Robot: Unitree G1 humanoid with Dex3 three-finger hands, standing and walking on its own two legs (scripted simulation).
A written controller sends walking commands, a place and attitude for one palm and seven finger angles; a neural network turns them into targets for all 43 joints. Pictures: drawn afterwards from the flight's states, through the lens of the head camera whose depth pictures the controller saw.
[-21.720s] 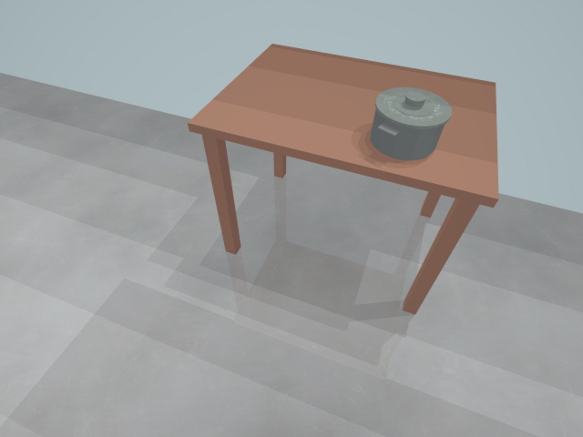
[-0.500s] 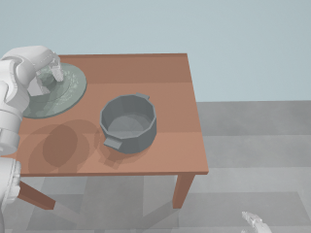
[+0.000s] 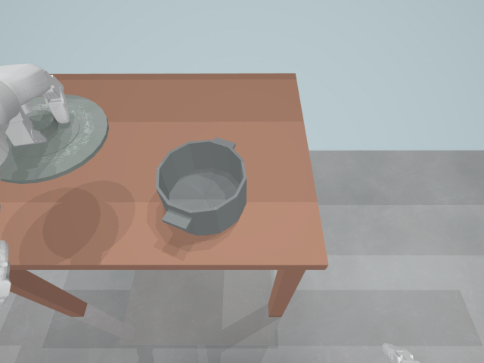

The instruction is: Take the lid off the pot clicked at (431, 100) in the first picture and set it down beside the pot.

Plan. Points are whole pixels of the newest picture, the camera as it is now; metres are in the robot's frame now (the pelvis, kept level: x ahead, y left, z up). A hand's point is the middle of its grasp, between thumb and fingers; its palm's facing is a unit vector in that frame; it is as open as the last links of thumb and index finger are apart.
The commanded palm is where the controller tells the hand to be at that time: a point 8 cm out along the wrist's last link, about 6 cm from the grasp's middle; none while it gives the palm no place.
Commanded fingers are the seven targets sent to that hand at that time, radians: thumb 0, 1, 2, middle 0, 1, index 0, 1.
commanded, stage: lower the lid onto the table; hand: left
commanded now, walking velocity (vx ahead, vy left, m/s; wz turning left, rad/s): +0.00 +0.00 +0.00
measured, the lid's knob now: (38, 124) +0.45 +0.35 +0.14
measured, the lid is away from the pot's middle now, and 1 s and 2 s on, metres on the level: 0.24 0.22 0.22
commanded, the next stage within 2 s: none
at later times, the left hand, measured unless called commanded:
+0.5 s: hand (45, 128) +0.43 +0.33 +0.14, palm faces -0.34 -0.05 -0.94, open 7.4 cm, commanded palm +0.43 +0.32 +0.22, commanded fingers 0.00 0.52 1.11 -0.82 -1.01 -0.91 -1.07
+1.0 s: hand (58, 149) +0.42 +0.31 +0.11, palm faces -0.40 -0.06 -0.92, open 7.4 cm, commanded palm +0.43 +0.32 +0.18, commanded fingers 0.00 0.52 1.11 -0.82 -1.01 -0.91 -1.07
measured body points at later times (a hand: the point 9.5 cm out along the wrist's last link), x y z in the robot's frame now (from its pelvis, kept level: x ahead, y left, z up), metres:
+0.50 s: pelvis +0.00 +0.00 +0.00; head +0.07 +0.00 +0.44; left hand +0.45 +0.33 +0.20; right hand +0.10 -0.27 -0.13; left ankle +0.03 +0.08 -0.74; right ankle -0.03 -0.14 -0.74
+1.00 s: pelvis +0.00 +0.00 +0.00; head +0.06 -0.01 +0.44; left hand +0.43 +0.31 +0.17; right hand +0.10 -0.28 -0.13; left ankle +0.03 +0.08 -0.74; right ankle -0.03 -0.15 -0.74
